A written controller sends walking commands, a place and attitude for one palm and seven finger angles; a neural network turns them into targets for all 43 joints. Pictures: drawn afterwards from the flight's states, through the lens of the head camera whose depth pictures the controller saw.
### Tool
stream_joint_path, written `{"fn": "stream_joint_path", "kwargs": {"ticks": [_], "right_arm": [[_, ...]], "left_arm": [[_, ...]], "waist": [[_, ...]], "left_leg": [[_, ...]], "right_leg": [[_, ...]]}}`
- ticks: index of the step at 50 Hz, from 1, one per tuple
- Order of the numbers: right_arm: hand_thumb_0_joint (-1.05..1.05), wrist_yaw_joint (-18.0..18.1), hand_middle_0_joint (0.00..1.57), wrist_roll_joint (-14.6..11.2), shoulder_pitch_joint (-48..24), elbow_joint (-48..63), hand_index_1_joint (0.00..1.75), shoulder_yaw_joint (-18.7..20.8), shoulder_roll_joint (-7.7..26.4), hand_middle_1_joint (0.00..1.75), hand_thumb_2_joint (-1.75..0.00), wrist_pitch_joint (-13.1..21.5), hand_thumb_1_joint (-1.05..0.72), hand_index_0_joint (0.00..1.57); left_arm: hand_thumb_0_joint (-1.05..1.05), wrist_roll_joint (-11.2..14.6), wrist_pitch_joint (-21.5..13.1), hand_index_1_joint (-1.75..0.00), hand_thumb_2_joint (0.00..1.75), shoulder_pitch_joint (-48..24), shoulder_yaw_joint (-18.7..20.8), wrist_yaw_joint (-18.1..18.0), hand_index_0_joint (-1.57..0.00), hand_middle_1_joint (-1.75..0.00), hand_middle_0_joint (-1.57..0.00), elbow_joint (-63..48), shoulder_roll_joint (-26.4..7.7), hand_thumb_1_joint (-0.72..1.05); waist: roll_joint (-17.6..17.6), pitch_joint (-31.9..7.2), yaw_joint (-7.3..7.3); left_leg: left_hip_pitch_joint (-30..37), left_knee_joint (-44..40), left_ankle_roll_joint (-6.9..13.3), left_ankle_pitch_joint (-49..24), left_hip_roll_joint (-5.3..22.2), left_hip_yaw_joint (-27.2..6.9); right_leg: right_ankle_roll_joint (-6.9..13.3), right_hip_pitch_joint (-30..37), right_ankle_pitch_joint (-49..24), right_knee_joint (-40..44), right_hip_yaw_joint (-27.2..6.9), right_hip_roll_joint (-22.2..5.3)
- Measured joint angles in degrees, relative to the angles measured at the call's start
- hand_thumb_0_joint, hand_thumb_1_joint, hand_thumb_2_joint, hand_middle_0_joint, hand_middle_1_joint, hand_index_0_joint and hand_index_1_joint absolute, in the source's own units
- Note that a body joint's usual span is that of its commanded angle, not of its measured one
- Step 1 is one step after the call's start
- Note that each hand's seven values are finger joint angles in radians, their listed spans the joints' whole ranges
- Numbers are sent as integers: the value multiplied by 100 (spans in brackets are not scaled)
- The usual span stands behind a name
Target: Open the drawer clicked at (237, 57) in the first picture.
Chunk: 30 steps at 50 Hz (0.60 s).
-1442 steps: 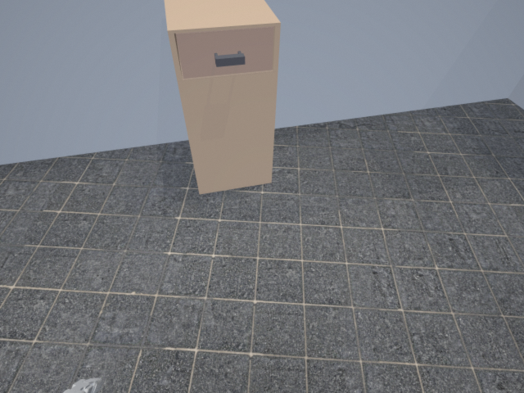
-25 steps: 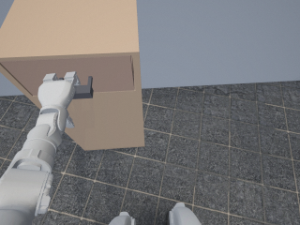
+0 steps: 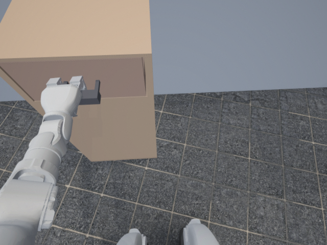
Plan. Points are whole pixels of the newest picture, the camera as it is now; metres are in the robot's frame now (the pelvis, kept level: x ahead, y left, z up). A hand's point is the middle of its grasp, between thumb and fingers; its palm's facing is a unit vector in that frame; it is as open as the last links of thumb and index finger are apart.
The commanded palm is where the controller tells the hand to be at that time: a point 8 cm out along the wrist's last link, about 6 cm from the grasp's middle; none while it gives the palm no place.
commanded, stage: pull the drawer open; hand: left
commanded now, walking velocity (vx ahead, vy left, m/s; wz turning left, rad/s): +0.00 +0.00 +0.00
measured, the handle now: (80, 90) +0.51 +0.22 +0.01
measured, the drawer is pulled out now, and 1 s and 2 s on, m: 0.00 0.10 0.22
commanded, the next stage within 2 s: none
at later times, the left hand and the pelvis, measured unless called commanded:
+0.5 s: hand (69, 117) +0.44 +0.24 -0.01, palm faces -0.07 -0.03 -1.00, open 6.0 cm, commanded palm +0.40 +0.22 +0.04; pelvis +0.01 +0.01 +0.01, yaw -1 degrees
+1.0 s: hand (65, 143) +0.37 +0.24 -0.01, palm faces -0.05 -0.03 -1.00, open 5.9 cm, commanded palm +0.33 +0.22 +0.04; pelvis +0.02 +0.00 +0.02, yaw +0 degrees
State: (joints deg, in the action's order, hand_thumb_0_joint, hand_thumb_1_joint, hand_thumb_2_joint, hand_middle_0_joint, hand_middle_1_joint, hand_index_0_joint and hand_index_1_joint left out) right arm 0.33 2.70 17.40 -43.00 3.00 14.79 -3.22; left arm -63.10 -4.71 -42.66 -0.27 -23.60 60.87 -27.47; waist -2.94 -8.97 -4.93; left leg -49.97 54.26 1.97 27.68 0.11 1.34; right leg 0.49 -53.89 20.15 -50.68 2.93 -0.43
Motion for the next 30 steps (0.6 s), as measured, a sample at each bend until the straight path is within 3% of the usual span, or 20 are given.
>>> {"fn": "stream_joint_path", "kwargs": {"ticks": [12, 30], "right_arm": [[1, -12, 20, -11, 96, 17, 30, 29, 18, 30, -90, 23, -91, 21], [1, -22, 20, -102, -60, 118, 30, 123, -82, 30, -90, -136, -91, 21]], "left_arm": [[-1, 30, 2, -134, 78, 54, 93, 59, -36, -130, -34, -71, -79, 65], [0, 135, 229, -135, 79, 1531, -78, -80, -39, -130, -35, -1380, 422, 65]], "waist": [[-15, 13, -42], [-93, 4, 255]], "left_leg": [[-67, 59, 15, -6, 17, 77], [762, -478, 40, -20, 8, 138]], "right_leg": [[-13, -96, -41, -52, -78, 23], [-65, 689, -34, 419, -152, 43]]}}
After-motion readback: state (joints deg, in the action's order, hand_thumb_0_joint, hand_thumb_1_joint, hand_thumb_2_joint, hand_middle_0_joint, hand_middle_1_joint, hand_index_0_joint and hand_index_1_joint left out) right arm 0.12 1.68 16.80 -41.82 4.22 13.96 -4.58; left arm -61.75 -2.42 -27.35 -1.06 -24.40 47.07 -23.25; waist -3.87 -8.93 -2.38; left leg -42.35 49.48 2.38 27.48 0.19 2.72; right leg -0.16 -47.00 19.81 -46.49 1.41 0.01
